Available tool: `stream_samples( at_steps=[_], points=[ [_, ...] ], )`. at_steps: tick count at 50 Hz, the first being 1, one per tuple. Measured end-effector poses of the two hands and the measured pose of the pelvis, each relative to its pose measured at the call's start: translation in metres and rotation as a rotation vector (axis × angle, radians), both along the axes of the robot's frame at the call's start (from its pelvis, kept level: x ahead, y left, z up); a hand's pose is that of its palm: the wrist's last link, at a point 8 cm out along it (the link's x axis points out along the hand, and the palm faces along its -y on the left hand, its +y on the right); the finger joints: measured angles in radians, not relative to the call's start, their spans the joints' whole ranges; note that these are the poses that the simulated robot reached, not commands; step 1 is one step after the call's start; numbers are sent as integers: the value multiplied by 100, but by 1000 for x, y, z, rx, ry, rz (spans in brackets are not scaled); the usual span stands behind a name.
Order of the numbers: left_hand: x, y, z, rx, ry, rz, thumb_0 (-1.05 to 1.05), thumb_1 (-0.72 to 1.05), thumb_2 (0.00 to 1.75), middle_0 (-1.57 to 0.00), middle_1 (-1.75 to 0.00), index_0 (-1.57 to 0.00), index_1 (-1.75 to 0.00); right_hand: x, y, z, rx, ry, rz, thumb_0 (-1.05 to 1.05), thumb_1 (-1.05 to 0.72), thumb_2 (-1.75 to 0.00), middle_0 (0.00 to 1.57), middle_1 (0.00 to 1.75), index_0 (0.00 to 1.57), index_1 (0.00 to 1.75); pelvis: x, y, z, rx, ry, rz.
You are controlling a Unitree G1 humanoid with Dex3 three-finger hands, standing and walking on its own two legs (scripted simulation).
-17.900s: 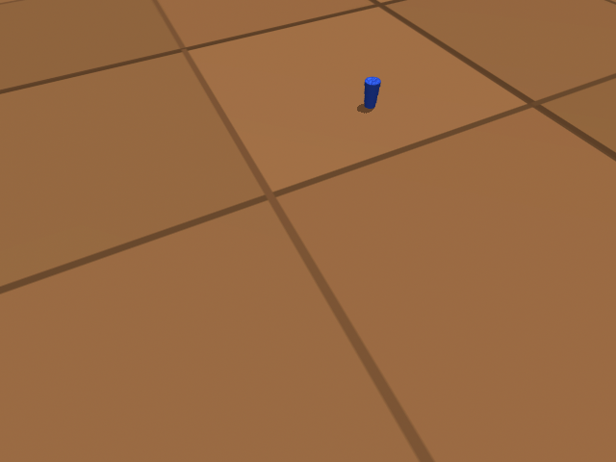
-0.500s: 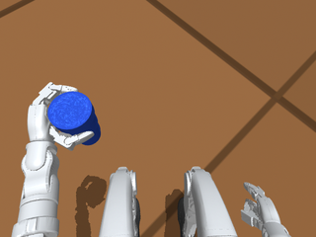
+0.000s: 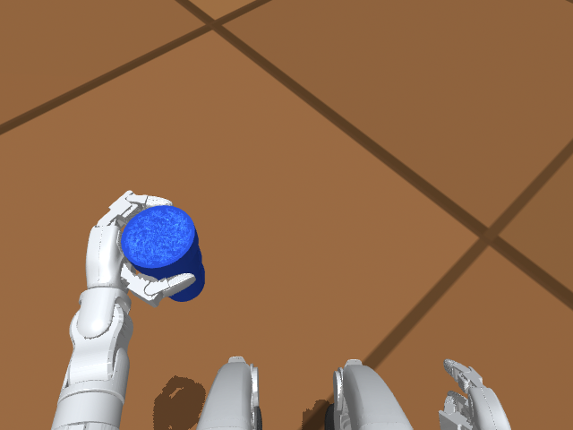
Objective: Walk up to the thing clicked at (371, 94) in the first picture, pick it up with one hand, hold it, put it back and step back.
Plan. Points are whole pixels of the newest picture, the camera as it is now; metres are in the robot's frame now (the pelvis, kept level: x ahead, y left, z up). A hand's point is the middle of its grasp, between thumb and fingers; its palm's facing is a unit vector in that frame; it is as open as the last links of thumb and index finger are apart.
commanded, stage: lift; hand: left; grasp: from the side
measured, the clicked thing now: (173, 261) +0.34 +0.18 -0.01
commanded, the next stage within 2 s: hold in 0.74 s
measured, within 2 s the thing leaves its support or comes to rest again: neither
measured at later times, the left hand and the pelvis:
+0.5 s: hand (153, 223) +0.35 +0.18 +0.08, palm faces +0.08 -1.00 -0.03, open 11.6 cm; pelvis +0.02 +0.00 +0.05, yaw +0 degrees
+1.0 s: hand (154, 211) +0.35 +0.17 +0.11, palm faces +0.08 -1.00 -0.02, open 11.6 cm; pelvis +0.02 -0.01 +0.07, yaw +0 degrees
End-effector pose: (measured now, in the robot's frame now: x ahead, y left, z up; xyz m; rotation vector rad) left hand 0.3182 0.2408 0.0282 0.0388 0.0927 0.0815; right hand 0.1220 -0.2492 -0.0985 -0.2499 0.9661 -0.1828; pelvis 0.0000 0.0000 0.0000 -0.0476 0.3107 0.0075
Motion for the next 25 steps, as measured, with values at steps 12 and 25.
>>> stream_samples(
  at_steps=[12, 25],
  points=[
    [4, -4, 36, 4, -18, 4, -3, -61, 100, -72, -103, -66, -109, 4, 7, 29, 10, -5, 8, 1, -93, -90, 20, 30, 21, 30, 9, 0, 30, 7, -63, 4],
    [6, -9, 55, -9, -17, 4, -3, -61, 100, -72, -103, -66, -109, 8, 5, 51, 7, -8, 8, 1, -93, -90, 20, 30, 21, 30, 17, -1, 51, 15, -112, 2]
  ],
)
